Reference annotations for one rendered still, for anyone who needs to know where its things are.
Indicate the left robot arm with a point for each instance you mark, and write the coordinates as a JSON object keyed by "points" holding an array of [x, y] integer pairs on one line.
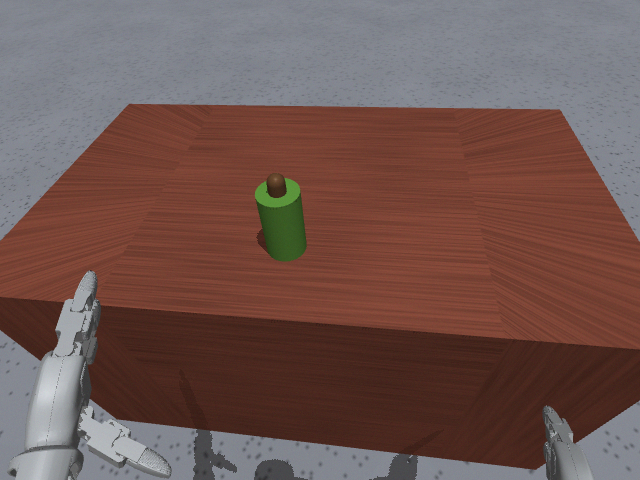
{"points": [[59, 462]]}

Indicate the bottle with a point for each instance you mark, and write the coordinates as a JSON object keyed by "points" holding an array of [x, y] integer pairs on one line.
{"points": [[280, 209]]}

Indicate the right robot hand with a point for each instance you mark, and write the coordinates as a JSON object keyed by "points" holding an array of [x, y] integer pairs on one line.
{"points": [[564, 459]]}

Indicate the left robot hand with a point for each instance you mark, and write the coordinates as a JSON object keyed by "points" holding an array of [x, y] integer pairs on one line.
{"points": [[58, 412]]}

